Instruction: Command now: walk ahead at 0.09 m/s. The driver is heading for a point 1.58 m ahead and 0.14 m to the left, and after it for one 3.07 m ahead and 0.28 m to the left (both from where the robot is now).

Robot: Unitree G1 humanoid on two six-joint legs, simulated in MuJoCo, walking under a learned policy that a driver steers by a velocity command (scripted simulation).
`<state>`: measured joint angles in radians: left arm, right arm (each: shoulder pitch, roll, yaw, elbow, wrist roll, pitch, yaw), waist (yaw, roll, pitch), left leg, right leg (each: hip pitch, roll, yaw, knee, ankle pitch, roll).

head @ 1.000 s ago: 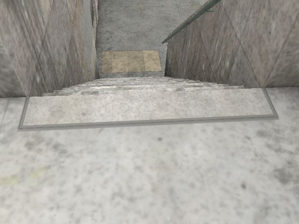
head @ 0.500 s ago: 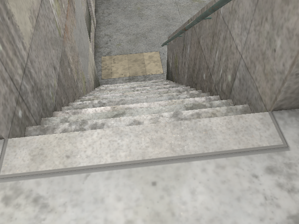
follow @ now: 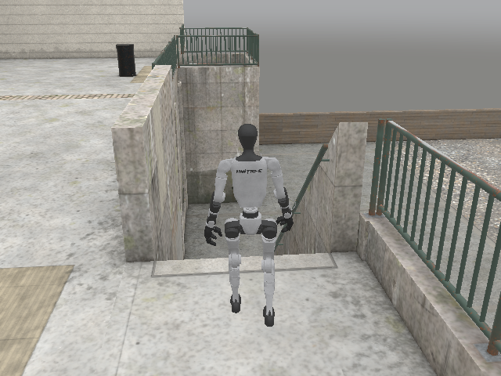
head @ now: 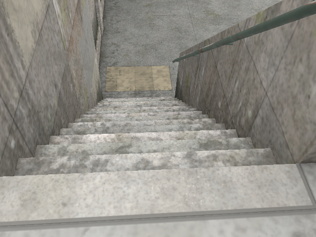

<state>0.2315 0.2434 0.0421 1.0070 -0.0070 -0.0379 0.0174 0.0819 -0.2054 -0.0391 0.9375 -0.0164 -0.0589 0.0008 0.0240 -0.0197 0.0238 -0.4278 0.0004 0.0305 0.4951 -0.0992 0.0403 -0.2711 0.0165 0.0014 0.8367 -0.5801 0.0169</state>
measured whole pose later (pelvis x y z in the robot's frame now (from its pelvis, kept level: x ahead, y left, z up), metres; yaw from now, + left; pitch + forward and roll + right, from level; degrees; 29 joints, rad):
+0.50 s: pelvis +0.05 -0.02 +0.00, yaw +1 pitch -1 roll +0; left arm 0.28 0.18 0.03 1.10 0.00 -0.02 0.03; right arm 0.16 -0.21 -0.05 1.07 0.00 0.00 -0.03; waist 0.00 0.00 0.03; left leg -0.31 0.01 0.02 0.49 -0.18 0.00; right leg -0.17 -0.02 -0.01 0.52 -0.33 0.01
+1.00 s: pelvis +0.06 -0.03 +0.01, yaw +1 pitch -1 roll +0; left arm 0.30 0.16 0.03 1.11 0.00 -0.01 0.04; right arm 0.15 -0.19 -0.05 1.13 0.01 0.01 -0.04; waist 0.00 0.01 0.04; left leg -0.28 0.02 0.00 0.50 -0.20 -0.01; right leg -0.13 0.00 -0.03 0.49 -0.34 -0.01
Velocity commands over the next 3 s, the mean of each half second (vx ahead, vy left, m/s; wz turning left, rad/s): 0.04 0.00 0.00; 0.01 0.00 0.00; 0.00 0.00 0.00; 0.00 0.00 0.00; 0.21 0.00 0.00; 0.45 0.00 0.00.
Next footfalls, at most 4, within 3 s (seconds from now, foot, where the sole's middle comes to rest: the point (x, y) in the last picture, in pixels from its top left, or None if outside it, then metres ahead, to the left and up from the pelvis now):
0.18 right None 0.06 -0.14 -0.77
2.88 right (190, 215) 0.57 -0.12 -0.77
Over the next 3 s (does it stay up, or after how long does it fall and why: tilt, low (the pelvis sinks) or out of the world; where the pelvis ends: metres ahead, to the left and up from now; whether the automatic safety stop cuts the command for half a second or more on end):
stays up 0.43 -0.03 -0.01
